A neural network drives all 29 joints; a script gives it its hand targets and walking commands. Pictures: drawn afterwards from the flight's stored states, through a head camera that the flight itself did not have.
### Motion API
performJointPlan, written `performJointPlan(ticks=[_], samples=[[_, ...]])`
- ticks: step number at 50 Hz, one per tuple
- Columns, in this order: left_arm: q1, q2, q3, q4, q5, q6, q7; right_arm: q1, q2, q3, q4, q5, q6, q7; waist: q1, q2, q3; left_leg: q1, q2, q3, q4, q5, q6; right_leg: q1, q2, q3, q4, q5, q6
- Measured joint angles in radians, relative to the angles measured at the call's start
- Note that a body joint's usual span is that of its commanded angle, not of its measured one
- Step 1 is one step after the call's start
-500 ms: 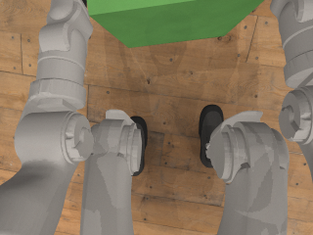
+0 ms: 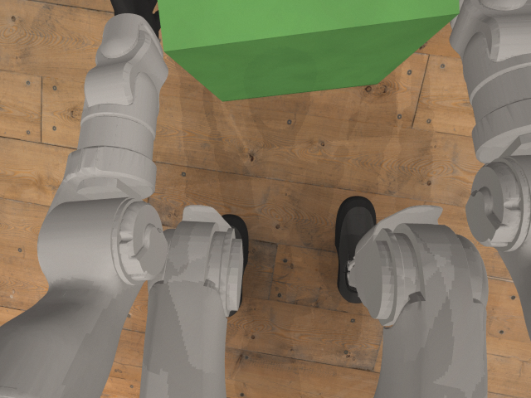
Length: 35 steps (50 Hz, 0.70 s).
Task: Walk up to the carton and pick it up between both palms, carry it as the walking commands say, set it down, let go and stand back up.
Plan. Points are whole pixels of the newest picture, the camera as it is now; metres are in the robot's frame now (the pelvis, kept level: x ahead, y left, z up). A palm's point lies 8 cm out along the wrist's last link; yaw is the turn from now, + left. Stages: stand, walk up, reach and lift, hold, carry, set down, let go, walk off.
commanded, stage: set down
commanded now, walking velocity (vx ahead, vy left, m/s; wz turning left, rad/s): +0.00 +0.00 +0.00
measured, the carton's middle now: out of the picture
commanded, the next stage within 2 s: none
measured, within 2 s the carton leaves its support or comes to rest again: rests again in 0.52 s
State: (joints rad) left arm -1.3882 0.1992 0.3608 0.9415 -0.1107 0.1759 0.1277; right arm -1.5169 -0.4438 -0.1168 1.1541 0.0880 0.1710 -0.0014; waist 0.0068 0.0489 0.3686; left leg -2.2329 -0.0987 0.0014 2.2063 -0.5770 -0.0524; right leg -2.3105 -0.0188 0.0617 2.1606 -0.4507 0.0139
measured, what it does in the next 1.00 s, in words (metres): stands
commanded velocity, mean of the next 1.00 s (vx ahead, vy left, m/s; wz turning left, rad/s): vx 0.00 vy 0.00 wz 0.00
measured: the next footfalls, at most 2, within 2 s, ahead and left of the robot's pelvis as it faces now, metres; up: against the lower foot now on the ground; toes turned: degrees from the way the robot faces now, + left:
none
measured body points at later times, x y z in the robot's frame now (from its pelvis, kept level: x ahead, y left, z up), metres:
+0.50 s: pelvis +0.01 +0.00 +0.00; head +0.36 -0.03 +0.27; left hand +0.56 +0.15 -0.15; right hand +0.56 -0.22 -0.16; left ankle +0.12 +0.12 -0.33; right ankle +0.14 -0.13 -0.33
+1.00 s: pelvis +0.00 +0.00 +0.01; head +0.38 -0.03 +0.24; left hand +0.56 +0.17 -0.17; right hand +0.57 -0.24 -0.17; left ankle +0.12 +0.12 -0.33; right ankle +0.14 -0.13 -0.33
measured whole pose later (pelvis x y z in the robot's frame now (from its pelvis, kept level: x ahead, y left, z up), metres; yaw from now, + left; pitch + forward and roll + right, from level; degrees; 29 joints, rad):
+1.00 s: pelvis +0.00 +0.00 +0.01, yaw -1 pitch +30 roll +2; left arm -1.37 0.34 0.14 0.94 -0.27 0.09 0.15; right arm -1.51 -0.52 -0.07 1.13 0.24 0.07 -0.06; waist 0.02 0.03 0.52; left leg -2.13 -0.08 0.00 2.22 -0.63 -0.05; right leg -2.21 0.00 0.06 2.17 -0.48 0.02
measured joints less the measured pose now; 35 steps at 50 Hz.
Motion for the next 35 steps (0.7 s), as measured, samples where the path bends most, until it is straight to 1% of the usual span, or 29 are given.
performJointPlan(ticks=[3,6,10,13,21,26,28,31,35], samples=[[0.01,-0.003,0.015,-0.001,0.01,-0.004,-0.015,0.008,0.008,-0.013,0.011,-0.008,-0.005,0.003,0.001,-0.016,-0.023,-0.01,0.004,-0.002,-0.001,-0.006,-0.003,-0.014,0.003,-0.003,-0.001,-0.002,-0.004],[0.026,-0.011,0.025,-0.013,0.033,-0.005,-0.023,0.014,0.011,-0.026,0.015,-0.012,-0.005,0.014,0.002,-0.011,-0.045,-0.019,0.003,-0.004,-0.002,-0.012,-0.003,-0.022,0.002,-0.005,-0.003,-0.008,-0.005],[0.044,-0.019,0.035,-0.023,0.043,-0.01,-0.026,0.028,0.013,-0.022,0.005,-0.015,-0.006,0.021,0.0,-0.003,-0.067,-0.029,0.0,-0.004,-0.006,-0.016,-0.002,-0.03,-0.001,-0.004,-0.005,-0.016,-0.003],[0.052,-0.024,0.041,-0.023,0.053,-0.017,-0.029,0.038,0.018,-0.028,0.001,-0.022,-0.009,0.018,0.001,-0.003,-0.08,-0.035,0.0,-0.006,-0.005,-0.018,-0.002,-0.035,-0.001,-0.006,-0.005,-0.018,-0.003],[0.056,-0.016,0.013,-0.009,0.05,-0.04,-0.026,0.048,0.022,-0.033,0.013,-0.01,-0.041,0.009,0.002,-0.007,-0.076,-0.031,0.002,-0.006,-0.004,-0.018,-0.005,-0.033,0.001,-0.005,-0.004,-0.016,-0.001],[0.043,0.005,-0.034,0.027,0.032,-0.069,-0.021,0.043,0.018,-0.031,0.032,0.001,-0.076,0.002,0.005,-0.005,-0.05,-0.013,0.004,-0.004,-0.007,-0.015,-0.006,-0.017,0.004,-0.003,-0.007,-0.012,0.0],[0.032,0.018,-0.067,0.049,0.018,-0.077,-0.02,0.043,0.01,-0.017,0.032,0.013,-0.086,-0.006,0.009,-0.003,-0.034,-0.002,0.006,-0.002,-0.012,-0.015,-0.006,-0.008,0.006,-0.001,-0.011,-0.011,0.001],[0.024,0.039,-0.122,0.062,-0.022,-0.086,-0.005,0.04,0.006,0.005,0.036,0.039,-0.104,-0.027,0.007,0.001,-0.013,0.007,0.006,0.0,-0.024,-0.013,-0.006,0.001,0.006,0.001,-0.02,-0.01,0.001],[-0.003,0.066,-0.167,0.09,-0.081,-0.1,0.01,0.035,-0.005,0.045,0.031,0.084,-0.116,-0.058,0.005,-0.008,0.038,0.034,0.011,-0.005,-0.029,-0.019,-0.007,0.025,0.009,-0.005,-0.027,-0.012,-0.002]])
